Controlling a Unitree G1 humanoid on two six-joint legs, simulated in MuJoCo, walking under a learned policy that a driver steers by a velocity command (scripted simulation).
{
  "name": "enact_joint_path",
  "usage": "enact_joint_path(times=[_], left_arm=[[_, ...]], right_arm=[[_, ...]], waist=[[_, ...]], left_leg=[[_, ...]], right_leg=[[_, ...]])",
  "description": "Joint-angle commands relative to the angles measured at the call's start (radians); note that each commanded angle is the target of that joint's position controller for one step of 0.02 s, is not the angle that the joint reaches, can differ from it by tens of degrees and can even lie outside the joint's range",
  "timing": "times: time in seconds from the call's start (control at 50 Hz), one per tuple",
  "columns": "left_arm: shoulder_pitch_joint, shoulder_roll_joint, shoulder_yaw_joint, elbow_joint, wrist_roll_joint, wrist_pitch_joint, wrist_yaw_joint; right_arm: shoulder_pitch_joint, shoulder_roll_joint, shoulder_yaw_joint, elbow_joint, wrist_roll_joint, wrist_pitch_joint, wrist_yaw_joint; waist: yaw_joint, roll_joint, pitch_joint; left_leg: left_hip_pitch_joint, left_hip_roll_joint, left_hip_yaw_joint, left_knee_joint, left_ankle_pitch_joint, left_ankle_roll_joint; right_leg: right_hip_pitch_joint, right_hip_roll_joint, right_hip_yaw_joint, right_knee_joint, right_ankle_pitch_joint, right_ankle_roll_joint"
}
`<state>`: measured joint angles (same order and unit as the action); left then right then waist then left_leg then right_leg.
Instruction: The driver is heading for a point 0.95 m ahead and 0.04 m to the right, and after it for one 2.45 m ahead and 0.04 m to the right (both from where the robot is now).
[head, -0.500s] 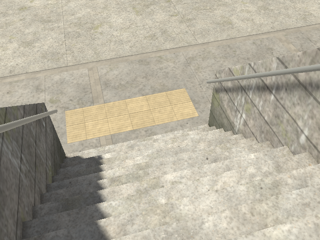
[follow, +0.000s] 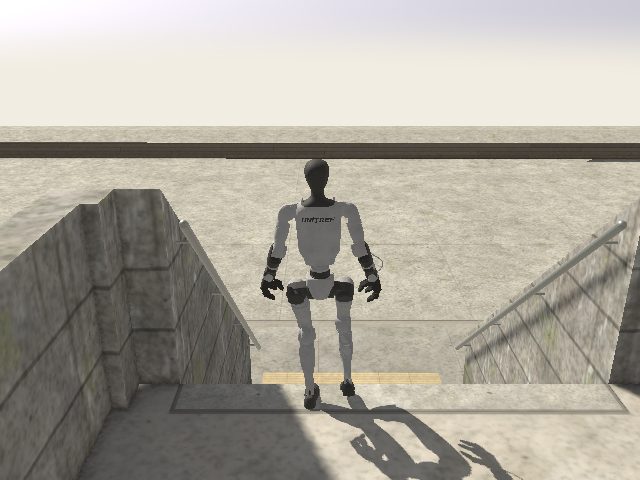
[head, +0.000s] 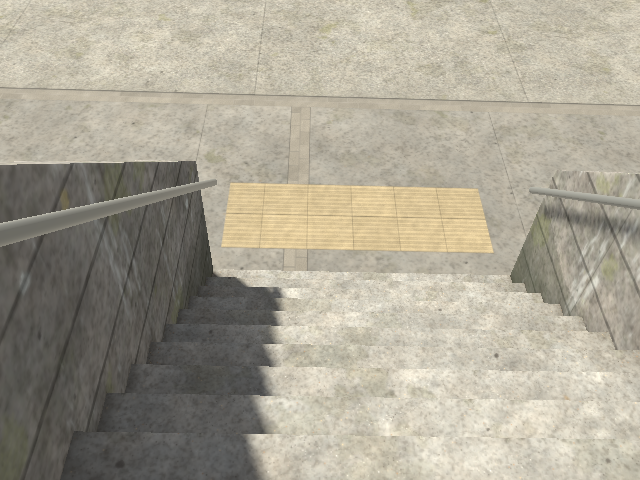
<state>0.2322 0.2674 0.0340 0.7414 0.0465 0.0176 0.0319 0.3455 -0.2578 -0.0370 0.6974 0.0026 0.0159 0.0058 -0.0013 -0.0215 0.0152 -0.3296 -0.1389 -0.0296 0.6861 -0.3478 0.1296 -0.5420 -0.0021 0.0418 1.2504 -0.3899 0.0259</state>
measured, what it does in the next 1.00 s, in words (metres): goes down: right foot 0.20 m lower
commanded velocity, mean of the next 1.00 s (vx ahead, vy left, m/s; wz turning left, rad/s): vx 0.50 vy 0.00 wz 0.19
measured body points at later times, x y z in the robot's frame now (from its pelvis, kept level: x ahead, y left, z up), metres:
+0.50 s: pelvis +0.17 -0.05 -0.10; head +0.14 -0.06 +0.35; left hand +0.27 +0.23 -0.20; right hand +0.25 -0.31 -0.22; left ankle +0.01 +0.05 -0.71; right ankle +0.28 -0.15 -0.84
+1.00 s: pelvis +0.34 -0.06 -0.26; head +0.32 -0.09 +0.19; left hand +0.20 +0.17 -0.38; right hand +0.51 -0.27 -0.39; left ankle +0.51 +0.13 -0.92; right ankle +0.24 -0.16 -0.92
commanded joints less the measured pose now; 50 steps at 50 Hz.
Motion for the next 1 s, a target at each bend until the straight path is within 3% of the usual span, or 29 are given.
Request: enact_joint_path(times=[0.02, 0.06, 0.08, 0.16, 0.2, 0.3, 0.32, 0.36, 0.46, 0.48, 0.5, 0.52, 0.54, 0.56, 0.58, 0.6, 0.62, 0.64, 0.66, 0.68, 0.7, 0.74, 0.76, 0.8, 0.84, 0.86, 0.88, 0.92, 1.0], left_arm=[[0.039, 0.069, 0.024, -0.05, 0.018, 0.029, 0.0], [0.026, 0.057, 0.023, -0.054, 0.015, 0.033, -0.001], [0.068, 0.079, 0.034, -0.024, 0.011, 0.026, -0.004], [-0.012, 0.083, 0.04, -0.044, 0.012, 0.016, -0.004], [-0.119, 0.132, 0.066, -0.08, -0.008, 0.013, -0.007], [-0.176, 0.134, 0.07, -0.085, -0.004, 0.004, -0.018], [-0.183, 0.117, 0.058, -0.106, 0.009, -0.003, -0.039], [-0.12, 0.043, 0.034, -0.08, 0.004, -0.009, -0.068], [-0.071, 0.054, 0.031, -0.079, -0.049, -0.036, -0.059], [0.024, 0.065, 0.046, -0.056, -0.041, -0.038, -0.047], [0.092, 0.075, 0.048, -0.018, -0.059, -0.038, -0.033], [0.303, 0.102, 0.071, 0.042, -0.052, -0.028, -0.026], [0.354, 0.13, 0.068, 0.079, -0.035, -0.025, -0.023], [0.443, 0.096, 0.031, 0.067, -0.017, -0.033, -0.042], [0.423, 0.142, 0.032, 0.067, -0.043, -0.039, -0.058], [0.453, 0.158, 0.045, 0.075, -0.072, -0.039, -0.061], [0.38, 0.204, 0.057, 0.049, -0.063, -0.058, -0.046], [0.292, 0.162, 0.037, 0.057, -0.065, -0.055, -0.033], [0.273, 0.171, 0.028, 0.068, -0.06, -0.068, -0.034], [0.31, 0.136, 0.011, 0.108, -0.052, -0.074, -0.045], [0.307, 0.065, -0.016, 0.118, -0.044, -0.09, -0.042], [0.309, 0.032, -0.037, 0.125, -0.044, -0.104, -0.027], [0.313, 0.047, -0.034, 0.14, -0.051, -0.105, -0.022], [0.346, 0.108, -0.013, 0.161, -0.05, -0.112, -0.025], [0.356, 0.078, -0.014, 0.181, -0.066, -0.108, -0.018], [0.407, 0.067, -0.015, 0.199, -0.055, -0.107, -0.018], [0.347, 0.036, -0.024, 0.19, -0.057, -0.102, -0.011], [0.335, 0.069, -0.011, 0.172, -0.038, -0.096, -0.002], [0.384, 0.026, -0.015, 0.181, -0.005, -0.073, 0.005]], right_arm=[[0.02, -0.124, -0.03, -0.053, -0.003, -0.021, -0.017], [0.036, -0.128, -0.03, -0.052, -0.004, -0.023, -0.021], [0.044, -0.143, -0.032, -0.05, -0.024, -0.03, -0.019], [0.056, -0.12, -0.027, -0.055, -0.012, -0.022, -0.027], [0.172, -0.133, -0.03, 0.007, -0.012, -0.044, -0.034], [0.162, -0.141, -0.036, 0.011, -0.02, -0.066, -0.045], [0.1, -0.102, -0.019, 0.0, -0.006, -0.068, -0.055], [0.0, -0.078, -0.003, -0.01, 0.007, -0.082, -0.05], [0.088, -0.076, -0.002, 0.039, -0.044, -0.046, -0.069], [0.047, -0.097, -0.002, 0.048, -0.04, -0.031, -0.071], [0.106, -0.075, 0.006, 0.059, -0.047, -0.015, -0.08], [0.044, -0.095, 0.003, 0.078, -0.049, -0.01, -0.071], [0.096, -0.061, 0.001, 0.074, -0.037, -0.015, -0.052], [0.149, 0.009, 0.008, 0.083, 0.002, -0.021, -0.038], [0.182, -0.003, 0.014, 0.049, 0.026, -0.035, -0.05], [0.165, -0.063, 0.002, 0.076, -0.004, -0.037, -0.063], [0.011, -0.103, 0.0, 0.031, -0.03, -0.036, -0.07], [-0.116, -0.132, -0.005, 0.033, -0.051, -0.009, -0.062], [-0.177, -0.101, -0.002, 0.013, -0.054, 0.015, -0.057], [-0.167, -0.092, -0.001, 0.03, -0.049, 0.029, -0.055], [-0.166, -0.048, 0.001, 0.039, -0.051, 0.024, -0.046], [-0.131, 0.002, 0.008, 0.067, -0.047, 0.025, -0.022], [-0.114, 0.029, 0.011, 0.091, -0.066, 0.027, -0.014], [-0.084, 0.007, -0.005, 0.138, -0.07, 0.033, -0.02], [-0.166, -0.035, -0.021, 0.121, -0.055, 0.022, -0.017], [-0.217, -0.033, -0.027, 0.124, -0.057, 0.016, -0.016], [-0.228, -0.039, -0.029, 0.119, -0.058, 0.0, -0.005], [-0.263, -0.01, -0.027, 0.133, -0.057, -0.015, 0.021], [-0.383, 0.012, -0.018, 0.082, -0.031, -0.025, 0.026]], waist=[[0.028, 0.061, -0.034], [0.029, 0.059, -0.043], [0.027, 0.068, -0.082], [0.003, 0.078, -0.061], [-0.035, 0.099, 0.0], [-0.05, 0.111, -0.01], [-0.011, 0.043, 0.022], [0.017, 0.069, -0.007], [-0.115, 0.107, 0.066], [-0.063, 0.103, 0.011], [-0.07, 0.02, 0.07], [0.047, 0.018, -0.038], [0.038, -0.147, -0.038], [0.04, -0.19, -0.139], [0.001, -0.205, -0.197], [0.029, -0.13, -0.189], [0.055, -0.102, -0.125], [0.047, -0.015, -0.015], [0.035, -0.106, 0.093], [0.022, -0.07, 0.163], [-0.01, 0.021, 0.217], [-0.046, -0.002, 0.165], [-0.046, -0.034, 0.124], [-0.042, -0.099, 0.071], [-0.03, -0.071, 0.114], [0.015, -0.09, 0.113], [-0.022, -0.053, 0.111], [0.0, -0.011, 0.095], [0.123, -0.081, 0.168]], left_leg=[[-0.021, 0.258, -0.331, -0.223, 0.664, 0.183], [-0.021, 0.23, -0.323, -0.206, 0.696, 0.165], [0.004, 0.226, -0.337, -0.165, 0.686, 0.163], [0.064, 0.216, -0.378, -0.094, 0.743, 0.15], [0.239, 0.242, -0.461, -0.037, 0.531, 0.164], [0.272, 0.247, -0.537, 0.059, 0.415, 0.165], [0.04, 0.175, -0.441, 0.081, 0.194, 0.136], [-0.235, 0.109, -0.376, 0.087, -0.028, 0.096], [-0.042, 0.1, -0.393, 0.281, 0.032, 0.113], [-0.115, 0.116, -0.409, 0.401, 0.115, 0.117], [-0.013, 0.08, -0.355, 0.515, 0.17, 0.108], [-0.166, 0.074, -0.305, 0.749, 0.169, 0.115], [-0.303, -0.045, -0.193, 1.102, -0.152, 0.065], [-0.627, -0.113, -0.126, 1.56, -0.638, 0.015], [-0.77, -0.05, -0.1, 1.652, -0.598, -0.005], [-0.791, -0.013, -0.088, 1.619, -0.469, -0.024], [-0.842, 0.037, -0.112, 1.507, -0.274, -0.034], [-0.826, 0.053, -0.094, 1.456, -0.187, -0.055], [-0.836, 0.078, -0.112, 1.391, -0.136, -0.079], [-0.855, 0.08, -0.125, 1.341, -0.151, -0.088], [-0.877, 0.086, -0.205, 1.133, 0.07, -0.104], [-0.786, 0.056, -0.161, 0.874, 0.258, -0.145], [-0.663, 0.064, -0.109, 0.769, 0.333, -0.154], [-0.641, 0.075, -0.09, 0.784, 0.427, -0.139], [-0.721, 0.103, -0.134, 0.556, 0.562, -0.136], [-0.755, 0.102, -0.13, 0.533, 0.574, -0.13], [-0.668, 0.14, -0.124, 0.351, 0.728, -0.129], [-0.446, 0.148, -0.055, 0.255, 0.923, -0.108], [-0.467, 0.138, -0.012, -0.02, 0.788, -0.107]], right_leg=[[-0.047, -0.01, -0.024, -0.024, 0.074, 0.025], [-0.058, -0.015, -0.029, -0.061, 0.136, 0.016], [-0.043, -0.003, -0.045, -0.003, 0.266, -0.013], [-0.14, -0.003, -0.035, -0.002, 0.255, -0.023], [-0.345, -0.03, 0.077, -0.119, 0.339, -0.016], [-0.417, -0.009, 0.129, -0.224, 0.372, -0.007], [-0.255, 0.009, 0.063, -0.402, 0.612, 0.0], [0.095, 0.03, -0.002, -0.477, 0.845, -0.018], [0.146, -0.06, 0.043, -0.923, 0.769, -0.05], [0.293, -0.037, -0.029, -0.815, 0.833, -0.062], [0.25, -0.1, 0.041, -1.094, 0.728, -0.076], [0.552, -0.08, -0.078, -0.968, 0.839, -0.077], [0.658, -0.161, 0.073, -1.01, 0.826, -0.121], [0.937, -0.28, 0.146, -0.505, 1.314, -0.138], [0.963, -0.367, 0.223, -0.449, 1.356, -0.19], [0.853, -0.372, 0.257, -0.569, 1.012, -0.235], [0.703, -0.427, 0.406, -0.774, 0.396, -0.344], [0.492, -0.372, 0.434, -0.909, 0.039, -0.328], [0.335, -0.395, 0.494, -0.91, 0.051, -0.357], [0.251, -0.364, 0.453, -0.876, 0.123, -0.329], [0.169, -0.27, 0.351, -0.783, 0.053, -0.257], [0.05, -0.217, 0.284, -0.786, -0.032, -0.209], [0.008, -0.188, 0.284, -0.817, -0.023, -0.216], [0.092, -0.191, 0.309, -0.785, 0.048, -0.228], [0.192, -0.148, 0.264, -0.704, -0.014, -0.211], [0.253, -0.154, 0.302, -0.677, -0.046, -0.222], [0.207, -0.144, 0.266, -0.652, -0.103, -0.232], [0.083, -0.136, 0.255, -0.619, -0.242, -0.232], [0.239, -0.104, 0.239, -0.482, -0.006, -0.243]])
